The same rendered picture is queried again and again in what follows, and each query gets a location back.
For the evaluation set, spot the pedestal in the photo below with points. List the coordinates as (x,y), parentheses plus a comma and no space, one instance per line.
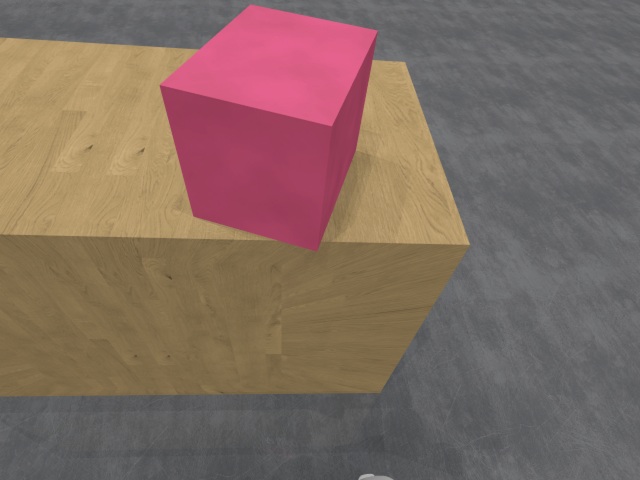
(110,286)

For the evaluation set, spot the carton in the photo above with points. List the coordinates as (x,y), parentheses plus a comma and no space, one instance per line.
(265,118)

